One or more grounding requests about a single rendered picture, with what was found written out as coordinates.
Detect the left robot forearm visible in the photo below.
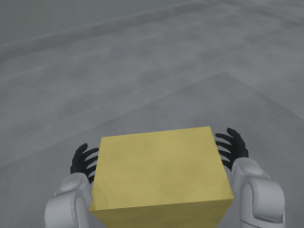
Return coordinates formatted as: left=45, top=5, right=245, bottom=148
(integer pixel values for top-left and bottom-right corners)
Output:
left=44, top=172, right=93, bottom=228

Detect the right robot hand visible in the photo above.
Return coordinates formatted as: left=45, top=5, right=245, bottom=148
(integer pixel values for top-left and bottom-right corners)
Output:
left=215, top=127, right=249, bottom=171

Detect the left robot hand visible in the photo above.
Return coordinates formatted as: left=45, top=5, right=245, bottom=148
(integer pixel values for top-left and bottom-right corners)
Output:
left=70, top=143, right=99, bottom=184

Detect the right robot forearm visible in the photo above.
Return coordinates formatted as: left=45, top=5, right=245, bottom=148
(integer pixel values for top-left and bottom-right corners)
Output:
left=231, top=157, right=286, bottom=228

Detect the carton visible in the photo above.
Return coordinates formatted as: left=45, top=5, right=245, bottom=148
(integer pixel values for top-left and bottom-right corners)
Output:
left=88, top=126, right=235, bottom=228

